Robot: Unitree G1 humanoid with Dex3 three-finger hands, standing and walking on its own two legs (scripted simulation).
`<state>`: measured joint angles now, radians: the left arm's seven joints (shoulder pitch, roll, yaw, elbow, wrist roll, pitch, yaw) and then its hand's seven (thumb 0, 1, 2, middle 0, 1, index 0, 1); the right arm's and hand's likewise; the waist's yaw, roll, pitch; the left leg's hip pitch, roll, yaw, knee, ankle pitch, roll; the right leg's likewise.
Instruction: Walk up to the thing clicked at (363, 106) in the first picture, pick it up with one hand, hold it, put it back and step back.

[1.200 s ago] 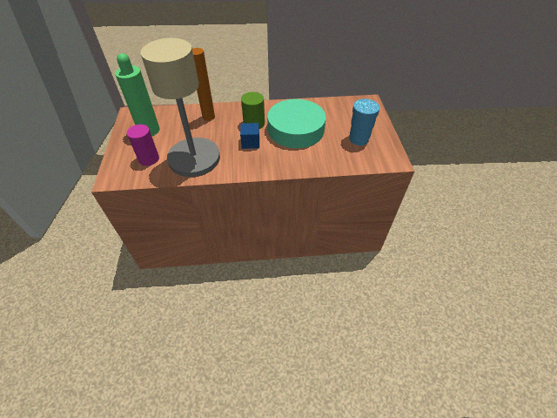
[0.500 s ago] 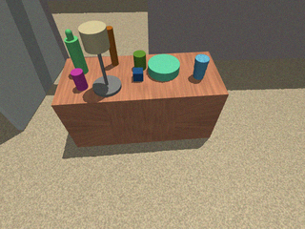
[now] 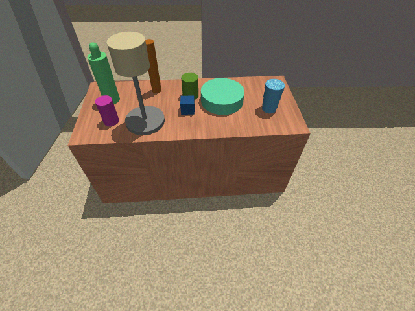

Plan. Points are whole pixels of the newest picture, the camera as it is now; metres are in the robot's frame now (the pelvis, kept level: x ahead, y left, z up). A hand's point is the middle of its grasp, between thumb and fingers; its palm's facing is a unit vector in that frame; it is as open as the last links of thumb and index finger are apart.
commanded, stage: walk up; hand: right
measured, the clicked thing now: (271, 97) +0.97 -0.28 -0.24
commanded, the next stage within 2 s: none
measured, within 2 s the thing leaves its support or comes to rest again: neither
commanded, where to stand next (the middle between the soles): +0.47 -0.10 m, yaw +4 degrees
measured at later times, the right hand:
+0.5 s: hand (365, 271) +0.22 -0.35 -0.14, palm faces -0.09 +0.92 -0.37, open 7.4 cm
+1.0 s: hand (355, 211) +0.37 -0.39 -0.16, palm faces -0.05 +0.92 -0.38, open 7.4 cm
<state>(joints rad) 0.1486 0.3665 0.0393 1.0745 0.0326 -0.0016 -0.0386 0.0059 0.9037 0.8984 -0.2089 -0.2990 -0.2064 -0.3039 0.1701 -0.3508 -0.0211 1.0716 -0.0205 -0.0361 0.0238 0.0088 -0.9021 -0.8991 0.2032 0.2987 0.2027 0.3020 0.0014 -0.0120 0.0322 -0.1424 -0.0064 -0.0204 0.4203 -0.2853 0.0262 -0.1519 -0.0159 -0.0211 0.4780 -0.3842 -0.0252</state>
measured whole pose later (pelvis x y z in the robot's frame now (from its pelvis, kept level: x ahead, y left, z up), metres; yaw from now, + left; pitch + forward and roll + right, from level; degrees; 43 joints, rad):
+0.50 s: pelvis +0.13 -0.08 -0.01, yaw +2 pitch -4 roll -2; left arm 0.34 0.39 0.07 0.91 0.02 -0.05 -0.05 0.01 0.90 0.90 -0.21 -0.30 -0.21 -0.30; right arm 0.27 -0.42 -0.06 0.91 -0.01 -0.04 0.06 0.01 -0.90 -0.90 0.20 0.30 0.20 0.30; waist 0.04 0.03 0.09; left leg -0.47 0.05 -0.04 0.81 -0.30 0.01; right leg -0.04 0.03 -0.08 0.42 -0.32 -0.04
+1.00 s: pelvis +0.32 -0.11 -0.03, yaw +2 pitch -3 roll +2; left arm 0.29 0.44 0.08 0.84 0.02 -0.03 -0.08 0.01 0.91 0.90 -0.21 -0.30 -0.20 -0.30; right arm 0.36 -0.44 -0.05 0.80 -0.01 -0.07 0.04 0.01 -0.90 -0.90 0.21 0.30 0.21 0.30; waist -0.02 -0.01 0.08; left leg -0.18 0.07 0.04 0.64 -0.40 -0.02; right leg -0.39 -0.08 -0.01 0.64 -0.21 -0.02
